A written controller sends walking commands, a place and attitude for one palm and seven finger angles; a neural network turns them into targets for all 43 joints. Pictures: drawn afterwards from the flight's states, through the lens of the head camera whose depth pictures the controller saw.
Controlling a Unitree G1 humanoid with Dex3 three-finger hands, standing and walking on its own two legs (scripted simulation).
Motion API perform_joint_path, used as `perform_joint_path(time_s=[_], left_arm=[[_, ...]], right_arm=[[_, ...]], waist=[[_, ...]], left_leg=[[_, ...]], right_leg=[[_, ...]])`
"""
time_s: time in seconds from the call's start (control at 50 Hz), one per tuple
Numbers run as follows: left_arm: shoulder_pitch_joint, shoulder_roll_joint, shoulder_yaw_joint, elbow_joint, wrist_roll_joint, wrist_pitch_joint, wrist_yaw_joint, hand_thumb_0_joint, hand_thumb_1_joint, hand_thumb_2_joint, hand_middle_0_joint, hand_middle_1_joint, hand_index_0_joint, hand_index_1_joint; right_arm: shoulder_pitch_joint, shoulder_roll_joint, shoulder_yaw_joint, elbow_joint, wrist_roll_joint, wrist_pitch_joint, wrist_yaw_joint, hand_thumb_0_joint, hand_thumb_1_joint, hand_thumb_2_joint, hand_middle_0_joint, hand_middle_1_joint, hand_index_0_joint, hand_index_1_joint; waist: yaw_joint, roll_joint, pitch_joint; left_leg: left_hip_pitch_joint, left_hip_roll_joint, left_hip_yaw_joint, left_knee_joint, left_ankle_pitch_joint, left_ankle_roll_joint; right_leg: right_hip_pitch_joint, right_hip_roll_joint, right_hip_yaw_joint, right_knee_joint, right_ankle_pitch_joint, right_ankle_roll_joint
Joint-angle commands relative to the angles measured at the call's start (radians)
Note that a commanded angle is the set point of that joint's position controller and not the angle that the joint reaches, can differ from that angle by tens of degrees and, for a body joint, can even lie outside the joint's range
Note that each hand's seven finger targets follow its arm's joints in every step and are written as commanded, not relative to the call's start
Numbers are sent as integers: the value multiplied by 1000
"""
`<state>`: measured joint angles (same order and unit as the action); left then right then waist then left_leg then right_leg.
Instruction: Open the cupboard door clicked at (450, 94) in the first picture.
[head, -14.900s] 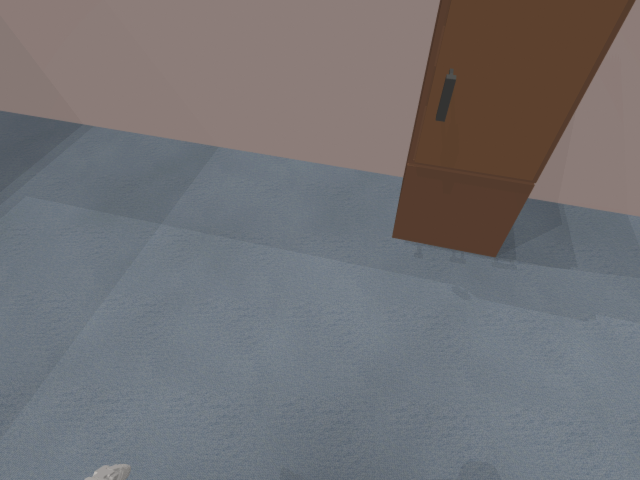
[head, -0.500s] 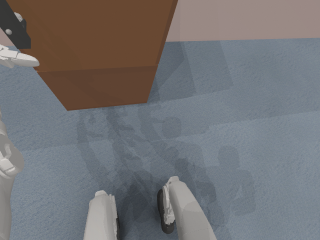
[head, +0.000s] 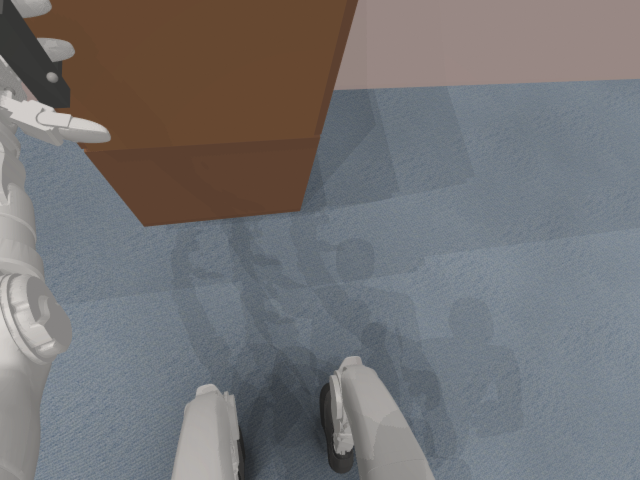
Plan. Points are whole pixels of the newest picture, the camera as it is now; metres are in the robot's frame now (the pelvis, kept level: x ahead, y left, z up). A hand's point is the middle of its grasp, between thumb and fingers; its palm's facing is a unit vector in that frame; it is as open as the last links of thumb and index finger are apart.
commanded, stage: slide the fingers in behind the handle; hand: left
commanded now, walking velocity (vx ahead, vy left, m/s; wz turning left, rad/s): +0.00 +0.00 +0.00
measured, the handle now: (28, 39) +0.60 +0.25 +0.05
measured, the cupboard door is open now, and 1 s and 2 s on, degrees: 0 0 34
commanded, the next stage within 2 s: close the thumb around the handle in 0.24 s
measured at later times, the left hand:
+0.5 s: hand (51, 77) +0.55 +0.22 +0.05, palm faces +0.04 -1.00 -0.02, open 13.4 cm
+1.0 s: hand (54, 73) +0.56 +0.22 +0.05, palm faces +0.04 -1.00 +0.00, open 5.9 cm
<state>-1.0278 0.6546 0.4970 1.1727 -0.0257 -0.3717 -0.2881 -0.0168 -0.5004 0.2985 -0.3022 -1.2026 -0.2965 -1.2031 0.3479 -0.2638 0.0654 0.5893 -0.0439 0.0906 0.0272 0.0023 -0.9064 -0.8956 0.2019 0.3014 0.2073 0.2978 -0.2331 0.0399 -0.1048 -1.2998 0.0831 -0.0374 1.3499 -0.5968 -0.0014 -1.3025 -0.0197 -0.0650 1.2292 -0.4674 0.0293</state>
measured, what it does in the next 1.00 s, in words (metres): stands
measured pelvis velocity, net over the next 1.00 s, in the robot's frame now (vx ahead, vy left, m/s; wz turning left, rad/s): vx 0.00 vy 0.00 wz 0.00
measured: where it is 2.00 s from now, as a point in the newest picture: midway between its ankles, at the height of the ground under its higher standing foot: (287, 462)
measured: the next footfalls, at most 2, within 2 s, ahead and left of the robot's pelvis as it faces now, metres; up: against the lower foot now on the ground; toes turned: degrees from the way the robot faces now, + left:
none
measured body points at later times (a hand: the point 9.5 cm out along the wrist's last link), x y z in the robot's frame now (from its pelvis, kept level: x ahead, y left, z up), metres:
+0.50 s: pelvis +0.00 +0.00 +0.00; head +0.19 +0.04 +0.40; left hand +0.55 +0.28 +0.05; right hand +0.00 -0.26 -0.10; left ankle +0.00 +0.12 -0.61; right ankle +0.05 -0.14 -0.61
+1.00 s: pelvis +0.00 +0.00 +0.00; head +0.20 +0.04 +0.40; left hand +0.55 +0.28 +0.05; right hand -0.01 -0.26 -0.10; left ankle +0.00 +0.12 -0.61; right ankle +0.05 -0.14 -0.61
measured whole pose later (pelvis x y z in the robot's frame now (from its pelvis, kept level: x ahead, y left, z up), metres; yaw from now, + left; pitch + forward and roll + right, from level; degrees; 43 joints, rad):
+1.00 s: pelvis +0.00 +0.00 +0.00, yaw +0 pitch +32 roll -5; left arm -1.06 0.66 0.50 1.19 -0.03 -0.36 -0.29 0.01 0.67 0.82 -0.39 -1.34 -0.39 -1.34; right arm 0.36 -0.26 0.07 0.60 -0.05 0.09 0.02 0.00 -0.91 -0.90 0.20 0.30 0.21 0.30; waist -0.24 0.04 -0.10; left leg -1.32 0.08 -0.04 1.36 -0.60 0.00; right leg -1.32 -0.02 -0.06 1.23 -0.47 0.04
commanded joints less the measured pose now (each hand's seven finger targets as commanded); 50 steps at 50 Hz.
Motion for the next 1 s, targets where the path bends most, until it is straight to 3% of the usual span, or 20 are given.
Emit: perform_joint_path(time_s=[0.0, 0.02, 0.04, 0.18, 0.24, 0.28, 0.3, 0.32, 0.34, 0.4, 0.42, 0.52, 0.6, 0.68, 0.7, 0.74, 0.8, 0.82, 0.94, 0.98], left_arm=[[-431, 237, -2, -209, -19, -78, -10, 0, -500, 300, -300, -1200, -300, -1200], [-436, 265, 14, -202, -19, -78, -9, 0, -500, 300, -300, -1200, -300, -1200], [-445, 247, -3, -194, -17, -75, -10, 0, -500, 300, -300, -1200, -300, -1200], [-418, 265, 17, -195, -17, -85, -15, 0, -500, 300, -300, -1200, -300, -1200], [-444, 274, 9, -173, -13, -74, -14, 0, -500, 300, -300, -1200, -300, -1200], [-473, 268, 4, -224, -16, -87, -12, 0, -500, 300, -300, -1200, -300, -1200], [-439, 274, 19, -204, -15, -86, -11, 0, -500, 300, -300, -1200, -300, -1200], [-446, 271, 12, -205, -15, -85, -11, 0, -500, 300, -300, -1200, -300, -1200], [-433, 253, 6, -178, -18, -79, -11, 0, -444, 324, -304, -1206, -304, -1206], [-460, 282, 14, -200, -12, -80, -12, 0, -276, 396, -316, -1224, -316, -1224], [-445, 289, 26, -198, -13, -79, -11, 0, -220, 420, -320, -1230, -320, -1230], [-416, 288, 25, -180, -16, -72, -20, 0, 60, 540, -340, -1260, -340, -1260], [-444, 285, 25, -210, -20, -82, -19, 0, 284, 636, -356, -1284, -356, -1284], [-473, 275, 10, -155, -17, -70, -15, 0, 508, 732, -372, -1308, -372, -1308], [-471, 302, 22, -158, -9, -69, -13, 0, 564, 756, -376, -1314, -376, -1314], [-482, 292, 13, -189, -2, -76, -11, 0, 676, 804, -384, -1326, -384, -1326], [-480, 279, 9, -195, -11, -78, -11, 0, 844, 876, -396, -1344, -396, -1344], [-459, 284, 21, -192, -12, -75, -11, 0, 900, 900, -400, -1350, -400, -1350], [-446, 271, 14, -214, -12, -64, -4, 0, 900, 900, -400, -1350, -400, -1350], [-429, 276, 19, -232, -4, -72, 1, 0, 900, 900, -400, -1350, -400, -1350]], right_arm=[[221, -197, -73, -12, 1, -7, -12, 0, -900, -900, 200, 300, 200, 300], [220, -200, -73, -11, 3, -6, -16, 0, -900, -900, 200, 300, 200, 300], [218, -196, -70, -13, 2, -8, -16, 0, -900, -900, 200, 300, 200, 300], [221, -196, -72, -17, 1, -10, -15, 0, -900, -900, 200, 300, 200, 300], [214, -200, -67, -16, 4, -8, -18, 0, -900, -900, 200, 300, 200, 300], [220, -199, -71, -16, 0, -12, -18, 0, -900, -900, 200, 300, 200, 300], [223, -200, -72, -16, 0, -11, -16, 0, -900, -900, 200, 300, 200, 300], [219, -201, -72, -12, 1, -10, -17, 0, -900, -900, 200, 300, 200, 300], [220, -199, -71, -12, 1, -11, -16, 0, -900, -900, 200, 300, 200, 300], [221, -203, -69, -11, 0, -10, -18, 0, -900, -900, 200, 300, 200, 300], [223, -202, -69, -15, 0, -10, -17, 0, -900, -900, 200, 300, 200, 300], [217, -201, -67, -22, 3, -8, -17, 0, -900, -900, 200, 300, 200, 300], [222, -203, -70, -14, 1, -11, -17, 0, -900, -900, 200, 300, 200, 300], [220, -204, -64, -7, 2, -15, -22, 0, -900, -900, 200, 300, 200, 300], [223, -208, -63, -8, 1, -13, -23, 0, -900, -900, 200, 300, 200, 300], [225, -203, -65, -9, -3, -15, -20, 0, -900, -900, 200, 300, 200, 300], [229, -205, -67, -4, -5, -12, -18, 0, -900, -900, 200, 300, 200, 300], [234, -206, -68, -10, -5, -10, -17, 0, -900, -900, 200, 300, 200, 300], [231, -201, -69, -14, -2, -6, -13, 0, -900, -900, 200, 300, 200, 300], [235, -199, -71, -15, -5, -6, -11, 0, -900, -900, 200, 300, 200, 300]], waist=[[-23, 202, -606], [-22, 189, -597], [-27, 196, -589], [-14, 202, -618], [-24, 193, -570], [-22, 232, -625], [-13, 229, -637], [-21, 224, -624], [-26, 195, -606], [-25, 223, -619], [-13, 228, -621], [-16, 193, -599], [-16, 237, -629], [-40, 193, -557], [-30, 208, -576], [-23, 254, -617], [-30, 245, -632], [-21, 241, -636], [-19, 228, -620], [-9, 237, -648]], left_leg=[[458, -39, -40, -143, 514, 25], [438, -39, -36, -142, 497, 28], [421, -42, -34, -142, 484, 29], [434, -42, -34, -134, 513, 29], [403, -40, -36, -141, 465, 29], [459, -40, -43, -139, 509, 26], [469, -41, -44, -139, 521, 22], [468, -38, -46, -138, 525, 23], [439, -40, -39, -134, 503, 28], [450, -38, -45, -136, 508, 26], [452, -40, -43, -138, 511, 24], [418, -40, -38, -139, 494, 28], [475, -37, -49, -138, 525, 20], [408, -38, -47, -135, 455, 30], [417, -38, -49, -138, 461, 27], [464, -37, -53, -135, 506, 21], [489, -33, -60, -129, 547, 19], [491, -34, -62, -133, 558, 17], [475, -35, -51, -141, 543, 21], [494, -36, -55, -139, 567, 20]], right_leg=[[290, 59, 4, -109, 306, -44], [300, 59, 8, -110, 300, -43], [302, 58, 9, -110, 295, -43], [309, 58, 10, -99, 319, -48], [291, 59, 7, -106, 276, -44], [283, 58, 7, -97, 298, -49], [283, 58, 3, -97, 298, -48], [275, 57, 3, -98, 299, -46], [282, 59, 6, -103, 295, -43], [276, 57, 5, -96, 294, -46], [283, 58, 4, -97, 294, -47], [302, 59, 6, -99, 299, -45], [264, 59, 0, -96, 291, -47], [244, 60, 1, -101, 248, -45], [247, 59, 0, -97, 246, -46], [239, 58, -3, -91, 263, -49], [231, 59, -5, -87, 288, -48], [241, 59, -7, -86, 294, -49], [271, 60, -3, -98, 307, -46], [271, 59, -2, -90, 316, -50]])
